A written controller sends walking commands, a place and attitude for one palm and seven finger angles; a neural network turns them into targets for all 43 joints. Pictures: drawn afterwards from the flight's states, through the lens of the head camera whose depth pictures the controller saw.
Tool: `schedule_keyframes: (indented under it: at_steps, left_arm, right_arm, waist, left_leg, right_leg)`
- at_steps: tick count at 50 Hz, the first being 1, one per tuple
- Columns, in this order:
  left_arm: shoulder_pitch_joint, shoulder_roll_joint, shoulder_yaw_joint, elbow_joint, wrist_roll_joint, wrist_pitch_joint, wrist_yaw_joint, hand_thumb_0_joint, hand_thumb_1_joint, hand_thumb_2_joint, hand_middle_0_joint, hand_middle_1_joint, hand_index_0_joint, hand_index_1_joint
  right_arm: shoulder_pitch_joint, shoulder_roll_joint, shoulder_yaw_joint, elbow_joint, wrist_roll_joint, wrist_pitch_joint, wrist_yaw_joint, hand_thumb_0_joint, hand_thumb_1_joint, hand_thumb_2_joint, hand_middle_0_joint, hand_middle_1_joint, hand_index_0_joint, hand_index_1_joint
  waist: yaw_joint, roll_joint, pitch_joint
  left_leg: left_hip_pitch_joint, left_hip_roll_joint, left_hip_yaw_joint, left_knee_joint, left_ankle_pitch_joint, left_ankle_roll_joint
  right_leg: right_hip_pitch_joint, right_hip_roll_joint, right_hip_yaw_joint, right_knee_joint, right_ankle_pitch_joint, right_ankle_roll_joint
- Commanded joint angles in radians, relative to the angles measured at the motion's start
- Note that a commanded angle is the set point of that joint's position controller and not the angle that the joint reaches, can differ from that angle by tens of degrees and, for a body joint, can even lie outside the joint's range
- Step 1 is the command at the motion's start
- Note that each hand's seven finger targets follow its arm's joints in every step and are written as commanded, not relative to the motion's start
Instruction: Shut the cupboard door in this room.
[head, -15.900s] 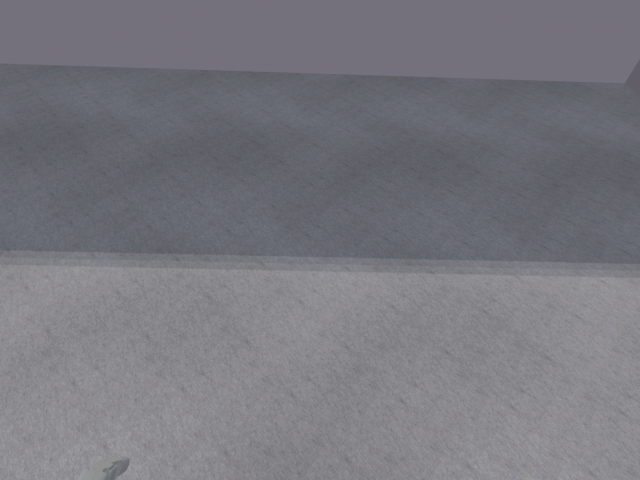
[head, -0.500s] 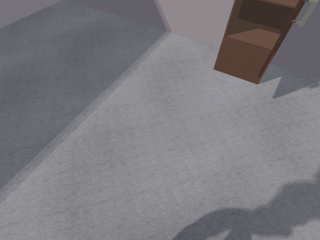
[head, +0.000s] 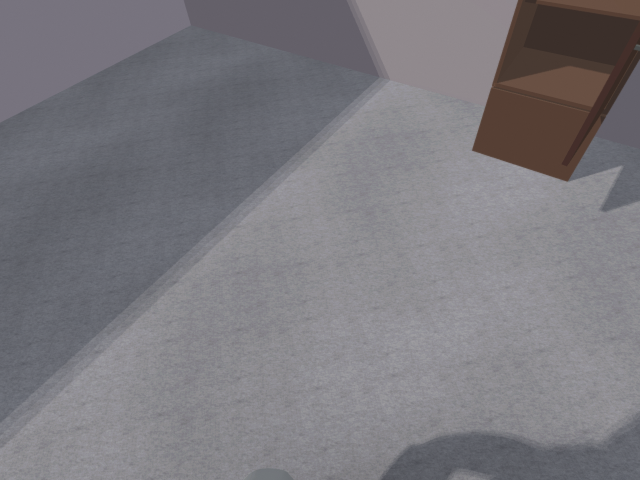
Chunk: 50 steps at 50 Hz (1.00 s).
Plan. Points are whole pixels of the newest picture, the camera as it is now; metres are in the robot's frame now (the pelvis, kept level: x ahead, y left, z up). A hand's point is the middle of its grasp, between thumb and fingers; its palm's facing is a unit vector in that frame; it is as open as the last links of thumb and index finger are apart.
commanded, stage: turn or walk to find it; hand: left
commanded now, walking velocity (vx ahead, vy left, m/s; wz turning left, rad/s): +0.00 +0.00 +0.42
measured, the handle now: out of the picture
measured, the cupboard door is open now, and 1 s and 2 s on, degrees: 84 84 84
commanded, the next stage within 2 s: none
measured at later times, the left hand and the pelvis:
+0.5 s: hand out of the picture +0.00 +0.27 -0.17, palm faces +0.23 -0.95 -0.23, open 7.4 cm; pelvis -0.01 +0.05 +0.00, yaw +12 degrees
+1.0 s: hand out of the picture -0.02 +0.19 -0.15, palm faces +0.41 -0.87 -0.26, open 7.4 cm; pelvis +0.00 +0.00 +0.00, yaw +25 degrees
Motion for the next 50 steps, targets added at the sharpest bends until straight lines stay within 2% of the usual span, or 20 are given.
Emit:
schedule_keyframes:
  at_steps: [1,8,10,12,13,14,15,16,17,20,28,32,35,36,37,38,39,42,45,50]
  left_arm:
    - [-0.012,0.193,0.048,-0.073,0.006,-0.014,0.017,0.000,0.900,0.900,-0.200,-0.300,-0.200,-0.300]
    - [0.077,0.248,0.065,-0.047,0.013,-0.008,0.013,0.000,0.900,0.900,-0.200,-0.300,-0.200,-0.300]
    - [0.068,0.252,0.069,-0.044,0.012,-0.007,0.012,0.000,0.900,0.900,-0.200,-0.300,-0.200,-0.300]
    - [0.048,0.246,0.071,-0.047,0.003,0.001,0.011,0.000,0.900,0.900,-0.200,-0.300,-0.200,-0.300]
    - [0.056,0.218,0.065,-0.055,-0.007,0.008,0.009,0.000,0.900,0.900,-0.200,-0.300,-0.200,-0.300]
    - [0.064,0.150,0.052,-0.085,-0.014,0.016,0.004,0.000,0.900,0.900,-0.200,-0.300,-0.200,-0.300]
    - [-0.004,0.133,0.035,-0.108,-0.006,0.025,0.007,0.000,0.900,0.900,-0.200,-0.300,-0.200,-0.300]
    - [-0.019,0.140,0.042,-0.110,-0.005,0.030,0.005,0.000,0.900,0.900,-0.200,-0.300,-0.200,-0.300]
    - [-0.036,0.128,0.045,-0.094,-0.001,0.034,0.005,0.000,0.900,0.900,-0.200,-0.300,-0.200,-0.300]
    - [-0.004,0.142,0.051,-0.061,-0.003,0.026,-0.010,0.000,0.900,0.900,-0.200,-0.300,-0.200,-0.300]
    - [-0.059,0.122,0.037,-0.089,-0.011,0.023,0.000,0.000,0.900,0.900,-0.200,-0.300,-0.200,-0.300]
    - [-0.029,0.115,0.036,-0.091,-0.015,0.017,0.001,0.000,0.900,0.900,-0.200,-0.300,-0.200,-0.300]
    - [0.073,0.136,0.042,-0.066,-0.014,0.003,0.004,0.000,0.900,0.900,-0.200,-0.300,-0.200,-0.300]
    - [0.105,0.172,0.050,-0.059,-0.007,-0.009,0.007,0.000,0.900,0.900,-0.200,-0.300,-0.200,-0.300]
    - [0.122,0.263,0.068,-0.062,0.008,-0.018,0.017,0.000,0.900,0.900,-0.200,-0.300,-0.200,-0.300]
    - [0.125,0.290,0.066,-0.076,0.003,-0.015,0.015,0.000,0.900,0.900,-0.200,-0.300,-0.200,-0.300]
    - [0.079,0.249,0.065,-0.089,-0.002,-0.015,0.019,0.000,0.900,0.900,-0.200,-0.300,-0.200,-0.300]
    - [-0.028,0.176,0.046,-0.116,-0.005,-0.019,0.016,0.000,0.900,0.900,-0.200,-0.300,-0.200,-0.300]
    - [0.016,0.159,0.041,-0.103,-0.004,-0.027,0.014,0.000,0.900,0.900,-0.200,-0.300,-0.200,-0.300]
    - [0.089,0.182,0.050,-0.075,0.003,-0.025,0.016,0.000,0.900,0.900,-0.200,-0.300,-0.200,-0.300]
  right_arm:
    - [0.025,-0.054,-0.016,-0.065,-0.002,-0.014,0.012,0.000,-0.900,-0.900,0.200,0.300,0.200,0.300]
    - [-0.060,-0.036,0.003,-0.108,0.006,-0.031,0.013,0.000,-0.900,-0.900,0.200,0.300,0.200,0.300]
    - [-0.032,-0.038,0.004,-0.110,0.009,-0.038,0.011,0.000,-0.900,-0.900,0.200,0.300,0.200,0.300]
    - [0.034,-0.051,0.005,-0.094,0.006,-0.050,0.010,0.000,-0.900,-0.900,0.200,0.300,0.200,0.300]
    - [0.076,-0.097,-0.005,-0.084,0.005,-0.060,0.011,0.000,-0.900,-0.900,0.200,0.300,0.200,0.300]
    - [0.109,-0.196,-0.028,-0.088,-0.003,-0.068,0.006,0.000,-0.900,-0.900,0.200,0.300,0.200,0.300]
    - [0.151,-0.245,-0.038,-0.080,0.000,-0.058,-0.001,0.000,-0.900,-0.900,0.200,0.300,0.200,0.300]
    - [0.130,-0.229,-0.035,-0.081,-0.006,-0.056,-0.007,0.000,-0.900,-0.900,0.200,0.300,0.200,0.300]
    - [0.094,-0.196,-0.026,-0.080,-0.008,-0.062,-0.017,0.000,-0.900,-0.900,0.200,0.300,0.200,0.300]
    - [0.013,-0.138,-0.005,-0.106,-0.005,-0.068,-0.025,0.000,-0.900,-0.900,0.200,0.300,0.200,0.300]
    - [0.071,-0.153,-0.021,-0.102,-0.008,-0.064,-0.022,0.000,-0.900,-0.900,0.200,0.300,0.200,0.300]
    - [0.024,-0.160,-0.028,-0.119,-0.012,-0.054,-0.017,0.000,-0.900,-0.900,0.200,0.300,0.200,0.300]
    - [-0.017,-0.149,-0.032,-0.132,-0.004,-0.050,-0.012,0.000,-0.900,-0.900,0.200,0.300,0.200,0.300]
    - [-0.008,-0.114,-0.028,-0.137,0.002,-0.052,-0.009,0.000,-0.900,-0.900,0.200,0.300,0.200,0.300]
    - [0.008,-0.043,-0.016,-0.155,0.009,-0.053,-0.003,0.000,-0.900,-0.900,0.200,0.300,0.200,0.300]
    - [-0.031,-0.071,-0.023,-0.176,0.004,-0.044,-0.007,0.000,-0.900,-0.900,0.200,0.300,0.200,0.300]
    - [-0.029,-0.088,-0.028,-0.161,-0.003,-0.031,-0.006,0.000,-0.900,-0.900,0.200,0.300,0.200,0.300]
    - [0.025,-0.076,-0.029,-0.105,-0.007,-0.019,0.009,0.000,-0.900,-0.900,0.200,0.300,0.200,0.300]
    - [0.034,-0.064,-0.024,-0.093,-0.004,-0.014,0.014,0.000,-0.900,-0.900,0.200,0.300,0.200,0.300]
    - [-0.035,-0.061,-0.012,-0.110,-0.003,-0.013,0.011,0.000,-0.900,-0.900,0.200,0.300,0.200,0.300]
  waist:
    - [-0.008,-0.195,-0.016]
    - [0.057,-0.246,-0.060]
    - [0.041,-0.246,-0.081]
    - [0.003,-0.200,-0.115]
    - [-0.020,-0.058,-0.146]
    - [-0.036,0.258,-0.141]
    - [-0.062,0.268,-0.119]
    - [-0.053,0.168,-0.096]
    - [-0.044,0.229,-0.082]
    - [-0.003,0.144,-0.072]
    - [-0.037,0.075,-0.105]
    - [-0.020,0.124,-0.104]
    - [0.034,0.086,-0.120]
    - [0.045,-0.010,-0.137]
    - [0.049,-0.288,-0.148]
    - [0.067,-0.327,-0.117]
    - [0.043,-0.244,-0.078]
    - [-0.016,-0.182,-0.020]
    - [-0.008,-0.205,-0.038]
    - [0.027,-0.196,-0.048]
  left_leg:
    - [-0.068,0.058,0.011,0.130,0.063,-0.025]
    - [-0.015,0.065,0.092,-0.192,-0.008,-0.037]
    - [0.036,0.067,0.106,-0.301,0.021,-0.032]
    - [0.168,0.059,0.121,-0.518,0.196,-0.024]
    - [0.303,0.107,0.047,-0.632,0.333,-0.007]
    - [0.400,0.346,-0.296,-0.693,0.608,0.094]
    - [0.331,0.435,-0.348,-0.725,0.704,0.173]
    - [0.286,0.440,-0.312,-0.728,0.626,0.208]
    - [0.270,0.371,-0.287,-0.734,0.593,0.188]
    - [0.289,0.270,-0.158,-0.691,0.666,0.161]
    - [0.359,0.277,-0.215,-0.652,0.778,0.200]
    - [0.269,0.248,-0.246,-0.630,0.739,0.186]
    - [0.143,0.190,-0.235,-0.553,0.586,0.128]
    - [0.051,0.129,-0.190,-0.475,0.426,0.075]
    - [-0.127,-0.008,-0.043,-0.273,0.078,0.005]
    - [-0.137,-0.027,-0.034,-0.075,-0.154,-0.006]
    - [-0.129,0.002,-0.082,0.054,-0.108,-0.001]
    - [-0.143,0.038,-0.052,0.193,0.050,-0.021]
    - [-0.140,0.043,-0.028,0.191,0.111,-0.042]
    - [-0.137,0.067,0.005,0.065,0.061,-0.060]
  right_leg:
    - [-0.005,-0.247,0.128,-0.246,0.170,-0.086]
    - [0.116,-0.288,0.091,-0.160,0.394,-0.122]
    - [0.121,-0.297,0.079,-0.118,0.414,-0.113]
    - [0.080,-0.260,0.015,-0.011,0.380,-0.048]
    - [-0.026,-0.214,-0.016,0.113,0.259,0.004]
    - [-0.273,-0.071,-0.062,0.310,-0.156,0.085]
    - [-0.293,-0.035,0.023,0.448,-0.359,0.090]
    - [-0.292,-0.051,0.074,0.524,-0.322,0.077]
    - [-0.323,-0.052,0.104,0.552,-0.261,0.083]
    - [-0.327,-0.034,0.106,0.590,-0.123,0.090]
    - [-0.285,-0.003,0.114,0.393,-0.163,0.109]
    - [-0.144,0.031,0.089,0.201,-0.145,0.095]
    - [0.061,0.035,0.073,-0.069,0.076,0.085]
    - [0.181,-0.041,0.134,-0.175,0.157,0.072]
    - [0.279,-0.287,0.383,-0.221,0.241,-0.012]
    - [0.149,-0.414,0.472,-0.244,0.343,-0.119]
    - [0.076,-0.379,0.407,-0.258,0.281,-0.147]
    - [0.038,-0.249,0.220,-0.229,0.285,-0.091]
    - [0.078,-0.219,0.135,-0.216,0.379,-0.068]
    - [0.150,-0.263,0.114,-0.197,0.452,-0.101]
